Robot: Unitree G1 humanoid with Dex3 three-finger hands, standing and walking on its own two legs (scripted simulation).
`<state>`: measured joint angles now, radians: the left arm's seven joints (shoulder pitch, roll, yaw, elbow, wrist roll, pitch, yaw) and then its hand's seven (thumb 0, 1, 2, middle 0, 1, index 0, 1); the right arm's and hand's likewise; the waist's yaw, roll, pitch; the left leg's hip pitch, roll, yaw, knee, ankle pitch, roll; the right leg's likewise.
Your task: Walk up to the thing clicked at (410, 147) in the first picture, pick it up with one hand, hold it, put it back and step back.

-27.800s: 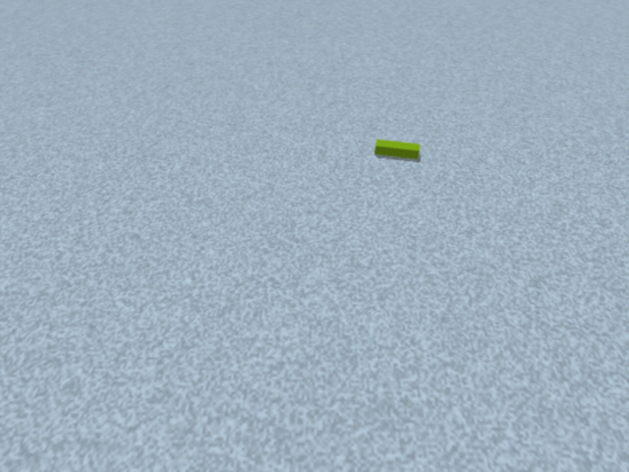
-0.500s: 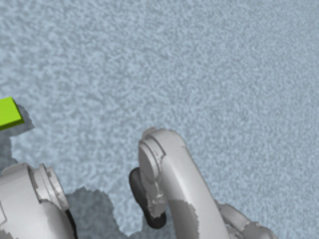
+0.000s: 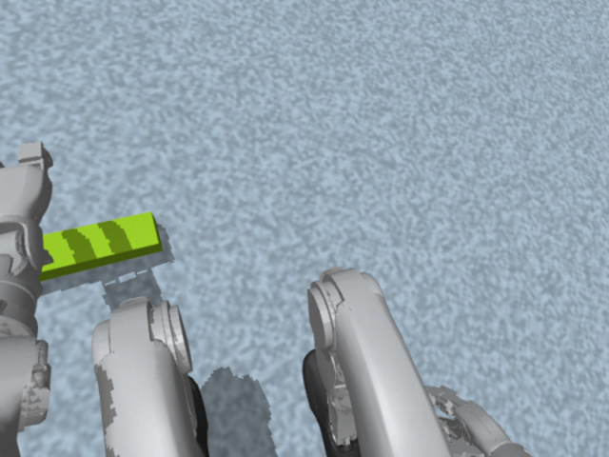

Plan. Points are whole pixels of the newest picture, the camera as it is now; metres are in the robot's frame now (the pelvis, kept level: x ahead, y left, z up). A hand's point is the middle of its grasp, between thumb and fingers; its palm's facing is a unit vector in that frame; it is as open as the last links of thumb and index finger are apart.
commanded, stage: withdraw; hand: left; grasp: from above
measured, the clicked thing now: (89, 247) +0.44 +0.31 -0.30
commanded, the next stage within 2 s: home in 0.38 s
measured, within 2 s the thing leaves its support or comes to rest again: neither
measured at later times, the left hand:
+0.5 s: hand (47, 250) +0.41 +0.32 -0.19, palm faces -0.46 -0.09 -0.88, open 14.0 cm
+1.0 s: hand (8, 268) +0.35 +0.30 -0.03, palm faces -0.28 -0.58 -0.76, open 8.5 cm
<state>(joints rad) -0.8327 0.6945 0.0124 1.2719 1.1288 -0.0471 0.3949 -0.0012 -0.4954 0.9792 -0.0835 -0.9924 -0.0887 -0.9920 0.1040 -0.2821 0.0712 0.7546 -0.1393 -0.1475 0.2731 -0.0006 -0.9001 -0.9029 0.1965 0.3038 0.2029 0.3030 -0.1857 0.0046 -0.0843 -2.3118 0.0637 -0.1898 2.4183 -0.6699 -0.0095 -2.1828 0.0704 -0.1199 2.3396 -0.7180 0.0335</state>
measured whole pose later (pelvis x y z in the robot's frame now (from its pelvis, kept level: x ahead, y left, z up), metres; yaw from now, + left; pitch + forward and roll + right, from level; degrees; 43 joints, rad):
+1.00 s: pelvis +0.00 +0.00 +0.10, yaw +4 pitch +34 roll -7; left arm -0.45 0.51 0.06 0.71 0.61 0.03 0.08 0.00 0.60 0.94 -0.23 -0.43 -0.23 -0.44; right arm 0.13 -0.26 -0.01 0.67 -0.03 -0.03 0.13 0.00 -0.90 -0.90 0.20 0.30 0.20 0.30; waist -0.08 0.04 -0.18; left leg -2.05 0.06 -0.11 2.10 -0.66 -0.01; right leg -1.95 0.05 -0.07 2.06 -0.71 0.02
